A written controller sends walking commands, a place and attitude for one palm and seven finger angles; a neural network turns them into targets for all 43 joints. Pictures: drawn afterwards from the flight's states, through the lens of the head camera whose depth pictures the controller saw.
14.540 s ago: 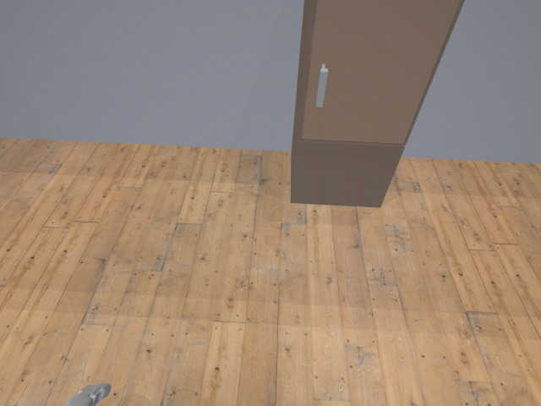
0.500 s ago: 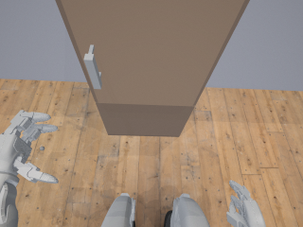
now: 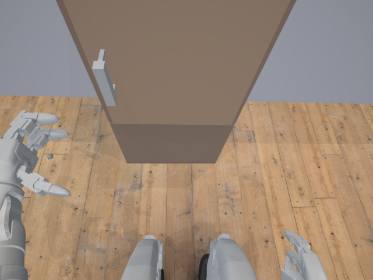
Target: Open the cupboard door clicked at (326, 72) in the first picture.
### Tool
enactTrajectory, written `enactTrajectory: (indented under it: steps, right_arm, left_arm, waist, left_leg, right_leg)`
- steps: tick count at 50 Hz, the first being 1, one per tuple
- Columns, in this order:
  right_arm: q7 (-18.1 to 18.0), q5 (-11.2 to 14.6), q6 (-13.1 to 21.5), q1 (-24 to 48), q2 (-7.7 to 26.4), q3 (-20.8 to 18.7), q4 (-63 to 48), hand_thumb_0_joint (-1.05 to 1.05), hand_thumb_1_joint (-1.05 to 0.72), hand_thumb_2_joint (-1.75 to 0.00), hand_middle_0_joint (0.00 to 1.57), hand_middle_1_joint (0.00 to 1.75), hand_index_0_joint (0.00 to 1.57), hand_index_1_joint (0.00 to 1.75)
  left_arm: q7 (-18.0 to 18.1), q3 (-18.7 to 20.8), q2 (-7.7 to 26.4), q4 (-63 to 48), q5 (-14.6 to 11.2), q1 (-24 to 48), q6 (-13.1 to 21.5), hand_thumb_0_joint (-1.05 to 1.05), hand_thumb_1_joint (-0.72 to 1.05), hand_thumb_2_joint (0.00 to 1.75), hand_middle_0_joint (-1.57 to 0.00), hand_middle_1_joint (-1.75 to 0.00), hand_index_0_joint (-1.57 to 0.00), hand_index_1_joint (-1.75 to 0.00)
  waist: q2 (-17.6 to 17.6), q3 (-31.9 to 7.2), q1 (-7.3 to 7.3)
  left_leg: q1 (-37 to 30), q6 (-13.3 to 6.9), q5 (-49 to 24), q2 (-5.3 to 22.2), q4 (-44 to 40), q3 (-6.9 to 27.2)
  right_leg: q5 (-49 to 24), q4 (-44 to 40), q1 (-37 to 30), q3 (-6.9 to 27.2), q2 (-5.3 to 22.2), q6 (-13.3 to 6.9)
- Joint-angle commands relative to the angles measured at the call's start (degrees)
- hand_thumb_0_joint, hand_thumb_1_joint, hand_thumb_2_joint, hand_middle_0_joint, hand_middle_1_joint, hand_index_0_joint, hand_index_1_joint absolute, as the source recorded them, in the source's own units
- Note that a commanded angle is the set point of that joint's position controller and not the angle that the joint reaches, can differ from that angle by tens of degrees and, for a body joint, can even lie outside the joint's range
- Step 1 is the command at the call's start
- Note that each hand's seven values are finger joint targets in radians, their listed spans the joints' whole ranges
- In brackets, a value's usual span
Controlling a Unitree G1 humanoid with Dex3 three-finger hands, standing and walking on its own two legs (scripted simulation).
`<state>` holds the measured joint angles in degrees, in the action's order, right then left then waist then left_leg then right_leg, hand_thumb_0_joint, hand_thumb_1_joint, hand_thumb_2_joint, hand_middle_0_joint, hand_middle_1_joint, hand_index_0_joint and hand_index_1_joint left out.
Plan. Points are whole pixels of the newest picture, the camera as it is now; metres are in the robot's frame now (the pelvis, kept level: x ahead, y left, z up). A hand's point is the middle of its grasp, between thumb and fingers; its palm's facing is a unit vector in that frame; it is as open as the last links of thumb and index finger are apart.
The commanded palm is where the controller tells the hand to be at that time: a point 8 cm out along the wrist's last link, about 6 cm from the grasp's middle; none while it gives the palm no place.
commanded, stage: move the hooked fingers beside the handle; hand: left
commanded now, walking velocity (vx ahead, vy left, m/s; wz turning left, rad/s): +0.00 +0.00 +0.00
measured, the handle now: (107, 79) +0.55 +0.22 +0.02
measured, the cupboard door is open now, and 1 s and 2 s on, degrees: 0 0 0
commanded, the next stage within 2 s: slide the fingers in behind the handle in 2.00 s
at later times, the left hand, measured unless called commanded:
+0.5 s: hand (59, 128) +0.40 +0.29 +0.03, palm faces +0.06 -1.00 -0.04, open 13.9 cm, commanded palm +0.38 +0.32 +0.03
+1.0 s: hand (70, 105) +0.47 +0.29 +0.01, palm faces +0.06 -1.00 -0.03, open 13.9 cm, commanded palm +0.46 +0.32 +0.02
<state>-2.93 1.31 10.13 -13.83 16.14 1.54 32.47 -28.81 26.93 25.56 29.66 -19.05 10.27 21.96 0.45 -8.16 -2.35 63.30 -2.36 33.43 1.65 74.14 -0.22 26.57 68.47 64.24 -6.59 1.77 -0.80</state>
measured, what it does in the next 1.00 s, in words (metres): stands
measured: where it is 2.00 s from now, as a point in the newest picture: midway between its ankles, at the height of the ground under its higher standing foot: outside the picture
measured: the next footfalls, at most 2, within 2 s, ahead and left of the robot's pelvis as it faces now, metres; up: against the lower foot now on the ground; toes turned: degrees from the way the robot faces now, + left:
none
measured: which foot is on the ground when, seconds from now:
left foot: down 0.00-1.00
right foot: down 0.00-1.00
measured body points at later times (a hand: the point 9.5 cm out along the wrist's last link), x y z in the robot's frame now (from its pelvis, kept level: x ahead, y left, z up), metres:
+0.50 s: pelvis +0.00 +0.01 +0.00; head +0.14 +0.04 +0.42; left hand +0.39 +0.34 +0.03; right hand +0.11 -0.26 -0.10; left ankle +0.01 +0.09 -0.62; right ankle +0.05 -0.12 -0.62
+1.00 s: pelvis -0.01 +0.01 -0.02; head +0.17 +0.05 +0.39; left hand +0.46 +0.34 +0.02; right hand +0.05 -0.27 -0.12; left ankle +0.01 +0.09 -0.62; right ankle +0.05 -0.12 -0.62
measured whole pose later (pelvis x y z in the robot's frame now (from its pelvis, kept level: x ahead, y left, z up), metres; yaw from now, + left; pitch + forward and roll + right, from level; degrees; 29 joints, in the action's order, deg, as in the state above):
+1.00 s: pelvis -0.01 +0.01 -0.02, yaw -2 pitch +28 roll -5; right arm -1.5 -0.5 0.8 -16.7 16.9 3.0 35.0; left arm -26.6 32.2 37.5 61.3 -8.9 42.9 25.0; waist 0.6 -6.9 -8.1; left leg 73.1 -3.0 34.2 2.4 79.0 0.2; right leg 26.2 71.7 73.5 -6.8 1.1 -0.4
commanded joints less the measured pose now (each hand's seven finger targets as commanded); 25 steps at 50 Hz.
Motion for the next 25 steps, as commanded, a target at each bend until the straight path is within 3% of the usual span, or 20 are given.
enactTrajectory:
  steps: [1,4,8,12,16,19,21,23,24,25]
  right_arm:
    - [-0.7,0.5,1.1,-3.2,10.0,-4.0,-6.1,0.0,-0.9,-0.9,0.2,0.3,0.2,0.3]
    - [-0.6,0.3,0.9,-3.9,10.0,-4.0,-6.0,0.0,-0.9,-0.9,0.2,0.3,0.2,0.3]
    - [-0.5,0.1,0.6,-5.1,10.3,-4.3,-5.1,0.0,-0.9,-0.9,0.2,0.3,0.2,0.3]
    - [-0.6,0.1,-0.3,-5.6,10.7,-4.3,-3.7,0.0,-0.9,-0.9,0.2,0.3,0.2,0.3]
    - [-0.6,0.0,-1.2,-6.1,11.0,-4.1,-3.4,0.0,-0.9,-0.9,0.2,0.3,0.2,0.3]
    - [-0.2,-0.4,-1.8,-7.1,10.8,-4.1,-3.4,0.0,-0.9,-0.9,0.2,0.3,0.2,0.3]
    - [0.1,-0.5,-2.3,-7.4,10.8,-4.2,-3.2,0.0,-0.9,-0.9,0.2,0.3,0.2,0.3]
    - [0.1,-0.5,-2.7,-7.9,10.9,-4.2,-2.9,0.0,-0.9,-0.9,0.2,0.3,0.2,0.3]
    - [0.2,-0.5,-3.1,-8.3,11.1,-4.3,-2.5,0.0,-0.9,-0.9,0.2,0.3,0.2,0.3]
    - [0.3,-0.5,-3.4,-8.0,10.9,-4.2,-2.5,0.0,-0.9,-0.9,0.2,0.3,0.2,0.3]
  left_arm:
    - [1.5,6.8,16.0,-4.8,-1.1,11.9,2.8,0.0,-0.5,0.3,-0.3,-1.2,-0.3,-1.2]
    - [1.5,6.0,16.7,-6.8,-0.2,15.8,4.6,0.0,-0.5,0.3,-0.3,-1.2,-0.3,-1.2]
    - [0.8,3.7,15.6,-7.4,0.4,18.8,6.2,0.0,-0.5,0.3,-0.3,-1.2,-0.3,-1.2]
    - [0.9,5.0,16.5,-0.3,0.9,21.4,5.2,0.0,-0.5,0.3,-0.3,-1.2,-0.3,-1.2]
    - [1.3,6.1,19.1,2.5,2.1,26.3,5.2,0.0,-0.5,0.3,-0.3,-1.2,-0.3,-1.2]
    - [1.7,5.8,19.7,0.9,3.1,28.1,6.0,0.0,-0.5,0.3,-0.3,-1.2,-0.3,-1.2]
    - [2.1,5.6,19.6,0.9,3.3,28.6,6.4,0.0,-0.5,0.3,-0.3,-1.2,-0.3,-1.2]
    - [1.9,4.6,18.3,3.0,3.1,30.2,6.4,0.0,-0.5,0.3,-0.3,-1.2,-0.3,-1.2]
    - [2.0,6.3,20.0,4.4,3.5,29.8,6.3,0.0,-0.5,0.3,-0.3,-1.2,-0.3,-1.2]
    - [1.9,4.7,18.6,5.4,3.6,31.0,6.0,0.0,-0.5,0.3,-0.3,-1.2,-0.3,-1.2]
  waist:
    - [2.8,-20.3,0.33]
    - [6.9,-22.8,0.5]
    - [8.6,-25.0,-0.7]
    - [4.9,-22.8,-1.21]
    - [6.8,-23.3,-0.93]
    - [9.9,-27.2,-0.71]
    - [10.7,-27.6,-0.75]
    - [8.2,-27.4,-1.98]
    - [7.8,-27.4,-1.46]
    - [8.5,-26.0,-1.96]
  left_leg:
    - [-9.2,1.4,-17.5,-1.1,-11.4,3.0]
    - [-12.4,1.7,-19.7,-0.9,-12.0,3.3]
    - [-16.7,2.4,-24.6,-0.4,-11.5,4.4]
    - [-13.0,1.9,-20.1,-0.5,-11.4,4.3]
    - [-13.0,1.9,-19.9,-0.5,-11.2,4.2]
    - [-17.7,2.7,-26.1,-0.2,-11.0,4.7]
    - [-19.2,3.1,-29.4,0.1,-10.7,5.1]
    - [-18.3,2.8,-29.6,0.2,-9.9,5.3]
    - [-18.1,2.8,-29.1,0.4,-10.0,5.2]
    - [-17.4,2.9,-28.2,0.2,-10.2,5.2]
  right_leg:
    - [-7.3,-6.7,-15.2,4.0,-2.0,-0.4]
    - [-8.2,-6.3,-14.9,3.9,-2.3,-0.9]
    - [-9.6,-5.7,-12.3,3.2,-2.6,-1.0]
    - [-8.0,-6.1,-12.3,3.4,-2.4,-0.6]
    - [-7.6,-5.6,-11.2,3.3,-2.3,-0.8]
    - [-10.1,-5.2,-10.6,3.1,-2.5,-1.0]
    - [-11.2,-5.0,-10.3,2.9,-2.5,-0.9]
    - [-11.6,-4.8,-9.6,2.8,-2.8,-0.8]
    - [-11.4,-4.9,-9.8,2.8,-2.8,-0.7]
    - [-10.7,-5.0,-9.1,2.8,-2.6,-0.7]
